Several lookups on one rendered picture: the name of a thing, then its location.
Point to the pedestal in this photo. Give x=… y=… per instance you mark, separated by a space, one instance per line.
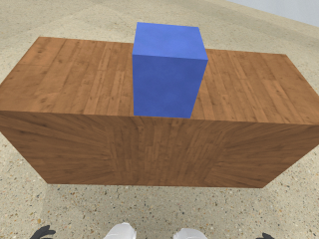
x=68 y=108

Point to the robot thigh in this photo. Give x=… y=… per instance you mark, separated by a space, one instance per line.
x=122 y=231
x=188 y=233

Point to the left robot thigh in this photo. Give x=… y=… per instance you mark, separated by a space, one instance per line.
x=122 y=231

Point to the right robot thigh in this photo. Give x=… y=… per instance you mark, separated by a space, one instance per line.
x=188 y=233

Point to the carton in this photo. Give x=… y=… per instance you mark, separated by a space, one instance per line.
x=169 y=62

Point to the robot left hand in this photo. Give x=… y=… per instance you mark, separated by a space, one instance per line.
x=43 y=231

